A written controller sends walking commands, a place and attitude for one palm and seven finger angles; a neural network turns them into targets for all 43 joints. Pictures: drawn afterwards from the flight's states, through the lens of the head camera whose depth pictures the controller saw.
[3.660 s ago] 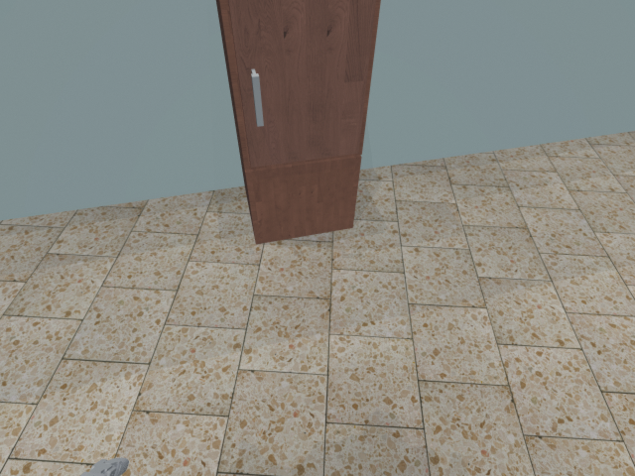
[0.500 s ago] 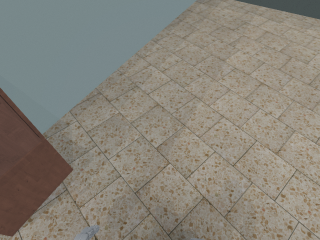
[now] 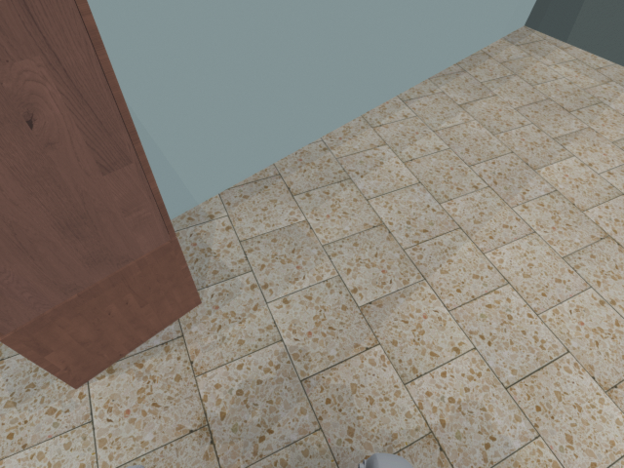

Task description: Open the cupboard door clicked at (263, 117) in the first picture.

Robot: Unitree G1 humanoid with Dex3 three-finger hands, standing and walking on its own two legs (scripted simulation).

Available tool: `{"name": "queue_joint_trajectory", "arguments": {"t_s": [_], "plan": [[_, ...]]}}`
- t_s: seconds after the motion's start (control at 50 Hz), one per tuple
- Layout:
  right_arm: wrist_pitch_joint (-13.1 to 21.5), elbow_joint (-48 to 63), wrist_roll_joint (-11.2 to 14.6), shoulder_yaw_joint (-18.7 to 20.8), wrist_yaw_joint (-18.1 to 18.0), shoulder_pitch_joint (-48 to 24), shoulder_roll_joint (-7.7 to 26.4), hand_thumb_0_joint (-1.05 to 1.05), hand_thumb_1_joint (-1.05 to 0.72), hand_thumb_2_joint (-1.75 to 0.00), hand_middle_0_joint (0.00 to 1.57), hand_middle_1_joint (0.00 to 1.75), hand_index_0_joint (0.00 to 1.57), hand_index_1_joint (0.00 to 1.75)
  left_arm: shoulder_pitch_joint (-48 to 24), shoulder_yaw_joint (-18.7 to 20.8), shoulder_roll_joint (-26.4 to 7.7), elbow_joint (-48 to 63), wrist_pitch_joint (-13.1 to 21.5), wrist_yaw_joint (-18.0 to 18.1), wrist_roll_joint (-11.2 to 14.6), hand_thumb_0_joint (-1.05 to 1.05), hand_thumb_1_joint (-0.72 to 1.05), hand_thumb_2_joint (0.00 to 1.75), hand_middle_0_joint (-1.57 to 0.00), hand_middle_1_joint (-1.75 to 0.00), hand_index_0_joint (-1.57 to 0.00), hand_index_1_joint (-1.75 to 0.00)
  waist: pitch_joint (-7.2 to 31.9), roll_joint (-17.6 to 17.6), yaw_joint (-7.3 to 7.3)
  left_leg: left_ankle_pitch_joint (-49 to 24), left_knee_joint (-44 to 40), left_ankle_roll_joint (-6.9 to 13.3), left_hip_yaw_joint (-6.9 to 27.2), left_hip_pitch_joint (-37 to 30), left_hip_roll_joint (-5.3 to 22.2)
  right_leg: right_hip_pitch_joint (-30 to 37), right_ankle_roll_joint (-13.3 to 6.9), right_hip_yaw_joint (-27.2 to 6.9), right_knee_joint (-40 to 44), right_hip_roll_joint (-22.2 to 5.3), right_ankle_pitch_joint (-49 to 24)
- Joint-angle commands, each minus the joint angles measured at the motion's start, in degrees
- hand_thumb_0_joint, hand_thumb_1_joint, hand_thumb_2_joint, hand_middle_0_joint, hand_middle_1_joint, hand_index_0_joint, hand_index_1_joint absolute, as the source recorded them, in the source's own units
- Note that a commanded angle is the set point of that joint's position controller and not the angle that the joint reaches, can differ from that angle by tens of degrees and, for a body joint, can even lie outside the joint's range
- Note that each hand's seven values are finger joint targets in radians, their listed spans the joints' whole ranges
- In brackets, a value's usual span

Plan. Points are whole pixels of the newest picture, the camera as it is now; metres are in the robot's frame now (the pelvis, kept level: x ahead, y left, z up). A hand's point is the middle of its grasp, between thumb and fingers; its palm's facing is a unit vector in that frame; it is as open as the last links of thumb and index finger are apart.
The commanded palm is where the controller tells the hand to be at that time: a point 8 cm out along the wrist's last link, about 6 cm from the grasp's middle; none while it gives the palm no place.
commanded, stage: turn to face it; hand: left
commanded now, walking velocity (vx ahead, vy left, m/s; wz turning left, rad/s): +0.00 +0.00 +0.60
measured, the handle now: out of the picture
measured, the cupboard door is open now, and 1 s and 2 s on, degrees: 0 0 0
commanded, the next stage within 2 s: take the last steps up to it in 1.16 s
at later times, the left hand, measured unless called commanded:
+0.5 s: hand out of the picture -0.01 +0.12 -0.14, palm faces +0.36 -0.89 -0.29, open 7.4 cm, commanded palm none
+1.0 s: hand out of the picture -0.15 +0.14 -0.17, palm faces +0.62 -0.74 -0.28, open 7.4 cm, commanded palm none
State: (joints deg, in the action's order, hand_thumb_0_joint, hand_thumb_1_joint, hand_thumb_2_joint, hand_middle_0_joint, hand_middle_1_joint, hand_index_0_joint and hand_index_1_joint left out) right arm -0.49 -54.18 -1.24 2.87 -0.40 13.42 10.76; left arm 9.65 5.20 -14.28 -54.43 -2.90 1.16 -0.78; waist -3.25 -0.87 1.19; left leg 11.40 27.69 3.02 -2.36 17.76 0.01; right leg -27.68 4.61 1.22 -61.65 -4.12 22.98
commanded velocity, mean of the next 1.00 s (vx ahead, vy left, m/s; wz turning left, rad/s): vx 0.00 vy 0.00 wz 0.51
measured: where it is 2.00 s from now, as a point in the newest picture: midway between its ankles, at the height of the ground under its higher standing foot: outside the picture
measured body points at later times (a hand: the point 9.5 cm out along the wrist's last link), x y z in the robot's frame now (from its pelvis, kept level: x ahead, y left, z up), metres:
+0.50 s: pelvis -0.02 -0.09 +0.00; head +0.00 -0.12 +0.45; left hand -0.03 +0.16 -0.12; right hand +0.12 -0.33 -0.16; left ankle -0.08 +0.06 -0.64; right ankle +0.01 -0.17 -0.74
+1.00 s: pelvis -0.06 -0.07 +0.00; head -0.05 -0.05 +0.45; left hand -0.18 +0.18 -0.15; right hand +0.17 -0.20 -0.14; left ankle -0.12 +0.02 -0.74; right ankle +0.02 -0.18 -0.68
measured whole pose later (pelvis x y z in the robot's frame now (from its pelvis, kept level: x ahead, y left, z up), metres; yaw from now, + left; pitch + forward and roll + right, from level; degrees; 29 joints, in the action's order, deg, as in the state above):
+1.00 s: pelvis -0.06 -0.07 +0.00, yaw +36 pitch -1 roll +0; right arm -1.5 -53.2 -1.0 1.7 0.0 8.3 11.2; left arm 13.3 3.9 -14.9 -54.8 -3.2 0.8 -0.8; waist -3.2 -1.3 -1.3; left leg 14.7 27.2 1.3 -1.6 11.7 -0.6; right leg -26.7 5.2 2.7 -59.2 -5.9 23.7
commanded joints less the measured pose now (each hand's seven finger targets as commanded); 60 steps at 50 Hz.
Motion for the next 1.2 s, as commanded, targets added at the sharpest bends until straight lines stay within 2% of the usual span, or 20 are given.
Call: {"name": "queue_joint_trajectory", "arguments": {"t_s": [0.0, 0.14, 0.2, 0.24, 0.26, 0.32, 0.36, 0.62, 0.7, 0.72, 0.74, 0.76, 0.78, 0.82, 0.88, 1.0, 1.1, 1.12, 1.16, 1.18], "plan": [[0.35, 2.90, -0.04, 3.36, -0.41, 4.14, 12.02, 0.00, -0.90, -0.90, 0.20, 0.30, 0.20, 0.30, -2.28, 0.21, -2.31, 5.79, 1.23, 0.04, 0.16, 0.00, 0.90, 0.90, -0.20, -0.30, -0.20, -0.30, 8.04, 7.87, 1.48, -18.51, -8.60, 6.67, 18.25, -13.39, 13.96, -3.92, 0.73, -1.13, 4.14, -0.08, 0.35], [-0.96, 4.45, -0.34, 4.19, 0.17, 0.11, 13.67, 0.00, -0.90, -0.90, 0.20, 0.30, 0.20, 0.30, -0.22, -0.11, -2.70, 6.75, 1.31, 0.38, 0.66, 0.00, 0.90, 0.90, -0.20, -0.30, -0.20, -0.30, 6.26, 11.40, 0.25, -10.45, -8.38, 6.41, 23.90, -3.57, 11.70, 7.52, -0.49, -0.80, 18.68, 2.70, 1.28], [-1.59, 6.07, 0.10, 4.47, 0.55, -3.42, 12.77, 0.00, -0.90, -0.90, 0.20, 0.30, 0.20, 0.30, 6.84, 0.57, -4.29, 5.42, 1.96, 0.68, 0.70, 0.00, 0.90, 0.90, -0.20, -0.30, -0.20, -0.30, 6.58, 8.13, -3.31, 0.24, -4.31, 2.44, 22.69, 7.53, 7.15, 22.57, -1.51, -0.12, 35.94, 2.56, -8.42], [-1.59, 8.25, 0.45, 3.66, 0.79, -2.45, 6.32, 0.00, -0.90, -0.90, 0.20, 0.30, 0.20, 0.30, 6.56, 1.95, -13.94, 7.14, 2.69, 1.25, -0.92, 0.00, 0.90, 0.90, -0.20, -0.30, -0.20, -0.30, 5.54, -18.72, -4.04, 20.16, 22.99, -6.04, 5.32, 22.26, -5.78, 25.99, -10.83, -26.58, 51.11, -23.20, -0.10], [-1.84, 8.03, -0.27, 4.37, 0.92, -3.70, 10.01, 0.00, -0.90, -0.90, 0.20, 0.30, 0.20, 0.30, 3.66, 1.29, -12.62, 8.44, 2.39, 1.45, -0.32, 0.00, 0.90, 0.90, -0.20, -0.30, -0.20, -0.30, 3.46, -11.61, -3.14, 20.13, 32.97, -4.97, 7.98, 18.05, -1.65, 15.14, -12.75, -23.30, 51.26, -24.40, 1.26], [-2.95, 4.59, -0.36, 4.30, 1.91, -0.10, 8.81, 0.00, -0.90, -0.90, 0.20, 0.30, 0.20, 0.30, -4.03, -0.16, -6.55, 9.66, 3.08, 1.19, -0.08, 0.00, 0.90, 0.90, -0.20, -0.30, -0.20, -0.30, -0.32, -7.80, 1.89, 10.50, 42.28, -5.97, 5.62, 15.78, 1.16, 11.01, -9.79, -8.80, 47.03, -14.73, -10.77], [-3.12, 4.07, -0.26, 3.83, 2.22, 0.09, 7.85, 0.00, -0.90, -0.90, 0.20, 0.30, 0.20, 0.30, -1.64, -0.60, -5.55, 8.80, 3.64, 0.97, -0.21, 0.00, 0.90, 0.90, -0.20, -0.30, -0.20, -0.30, -0.39, -7.96, 1.14, 7.97, 42.60, -6.95, 3.48, 15.81, 1.31, 13.86, -9.63, -2.86, 45.05, -12.81, -17.18], [-2.35, 6.47, 0.64, 1.82, 2.13, -9.71, 6.70, 0.00, -0.90, -0.90, 0.20, 0.30, 0.20, 0.30, 8.58, 0.71, -9.80, 4.29, 2.87, 0.77, -1.09, 0.00, 0.90, 0.90, -0.20, -0.30, -0.20, -0.30, 4.48, -9.93, -4.81, 15.84, 17.61, -6.59, -2.62, 7.47, 2.76, 24.19, -12.55, 1.46, 40.20, -19.32, -28.43], [-1.30, 5.14, 0.54, 1.81, 1.65, -3.81, 7.84, 0.00, -0.90, -0.90, 0.20, 0.30, 0.20, 0.30, 7.61, 1.04, -10.08, 3.39, 2.28, 0.23, -0.42, 0.00, 0.90, 0.90, -0.20, -0.30, -0.20, -0.30, 8.07, -7.72, -1.65, 3.35, -0.53, -4.86, -4.57, -6.32, 1.50, 19.59, -7.45, 7.85, 30.85, -16.94, -28.90], [-0.77, 4.52, 0.47, 2.65, 1.59, -0.67, 11.10, 0.00, -0.90, -0.90, 0.20, 0.30, 0.20, 0.30, 7.23, 0.79, -8.53, 3.89, 2.00, 0.07, 0.00, 0.00, 0.90, 0.90, -0.20, -0.30, -0.20, -0.30, 9.98, 0.58, 0.41, -4.37, -6.32, -3.30, 1.30, -15.40, 5.83, 12.24, -4.47, 10.06, 22.06, -14.36, -22.05], [-0.39, 4.61, 0.14, 4.21, 1.14, 1.62, 17.27, 0.00, -0.90, -0.90, 0.20, 0.30, 0.20, 0.30, 5.81, -0.04, -4.78, 6.37, 1.81, -0.41, 0.38, 0.00, 0.90, 0.90, -0.20, -0.30, -0.20, -0.30, 9.34, 18.35, 2.18, -24.18, -7.86, 3.66, 20.83, -22.82, 20.82, -5.06, 0.44, 11.57, 10.41, -6.26, 6.20], [-0.86, 3.04, 0.31, 4.43, 0.67, 4.90, 19.27, 0.00, -0.90, -0.90, 0.20, 0.30, 0.20, 0.30, 0.93, -0.85, -4.89, 7.94, 1.25, -0.12, -0.28, 0.00, 0.90, 0.90, -0.20, -0.30, -0.20, -0.30, 8.37, 15.96, 4.00, -34.26, -7.73, 9.21, 22.22, -19.85, 25.26, -7.53, 0.35, 5.88, 2.02, -4.14, 14.68], [-0.85, 3.07, -0.05, 3.92, 0.50, 3.87, 18.24, 0.00, -0.90, -0.90, 0.20, 0.30, 0.20, 0.30, 0.59, -0.42, -5.29, 8.24, 1.08, -0.18, -0.27, 0.00, 0.90, 0.90, -0.20, -0.30, -0.20, -0.30, 6.81, 10.19, 2.71, -28.63, -7.35, 10.00, 17.97, -15.95, 24.33, -6.37, -0.43, 3.40, -1.72, -4.89, 11.45], [-0.45, 4.04, 0.05, 2.84, -0.30, -2.82, 14.14, 0.00, -0.90, -0.90, 0.20, 0.30, 0.20, 0.30, 1.71, -0.04, -5.22, 5.50, 0.85, -0.28, -0.37, 0.00, 0.90, 0.90, -0.20, -0.30, -0.20, -0.30, 5.05, 15.17, 0.27, -24.60, -7.72, 6.63, 13.95, -12.01, 17.33, -6.39, 0.00, 0.78, -3.74, -4.47, 4.36], [-0.09, 4.88, 0.19, 1.98, -0.45, -5.13, 12.63, 0.00, -0.90, -0.90, 0.20, 0.30, 0.20, 0.30, 4.41, -0.24, -4.83, 3.65, 0.86, -0.56, -0.11, 0.00, 0.90, 0.90, -0.20, -0.30, -0.20, -0.30, 3.59, 9.66, -1.23, -26.09, -7.93, 5.46, 10.22, -10.50, 13.74, -3.72, 0.58, 1.12, -2.45, -2.88, -0.05], [-0.48, 3.40, -0.10, 2.13, -0.42, -1.89, 12.22, 0.00, -0.90, -0.90, 0.20, 0.30, 0.20, 0.30, 1.72, -1.02, -3.19, 4.61, 0.72, 0.01, 0.20, 0.00, 0.90, 0.90, -0.20, -0.30, -0.20, -0.30, 2.85, 9.30, 0.21, -20.55, -8.59, 6.87, 13.67, -9.54, 13.83, 1.61, 0.46, 1.33, 10.11, -0.85, 2.06], [-0.84, 3.21, -0.05, 2.22, -0.20, -3.54, 11.67, 0.00, -0.90, -0.90, 0.20, 0.30, 0.20, 0.30, 6.25, -1.20, -2.35, 3.32, 2.04, 0.34, 0.52, 0.00, 0.90, 0.90, -0.20, -0.30, -0.20, -0.30, 4.46, 8.88, -2.17, -19.28, -3.91, 4.99, 15.22, -4.91, 11.89, 14.17, -0.63, 2.66, 28.87, 1.95, -5.64], [-0.78, 3.12, 0.31, 2.15, -0.03, -3.63, 10.95, 0.00, -0.90, -0.90, 0.20, 0.30, 0.20, 0.30, 8.02, -0.96, -3.36, 2.71, 2.66, 0.45, 0.38, 0.00, 0.90, 0.90, -0.20, -0.30, -0.20, -0.30, 5.28, 6.14, -3.23, -15.17, -0.81, 2.70, 14.31, -1.72, 9.82, 20.11, -0.79, 2.08, 36.80, 1.06, -12.25], [-0.80, 4.92, 0.94, 1.15, 0.33, -2.93, 4.43, 0.00, -0.90, -0.90, 0.20, 0.30, 0.20, 0.30, 10.01, 0.51, -11.63, 2.53, 3.86, 1.03, -0.88, 0.00, 0.90, 0.90, -0.20, -0.30, -0.20, -0.30, 5.83, -17.39, -3.78, 18.70, 18.40, -4.74, 2.41, 12.67, -2.43, 28.12, -9.10, -19.05, 44.43, -20.24, -27.92], [-1.51, 5.18, 0.71, 1.95, 0.08, -4.32, 7.15, 0.00, -0.90, -0.90, 0.20, 0.30, 0.20, 0.30, 10.86, 0.15, -11.77, 3.00, 3.61, 0.95, -0.47, 0.00, 0.90, 0.90, -0.20, -0.30, -0.20, -0.30, 5.95, -12.25, -4.96, 23.74, 27.56, -4.25, 6.10, 10.04, -0.73, 21.00, -13.67, -18.64, 44.58, -23.53, -29.51]]}}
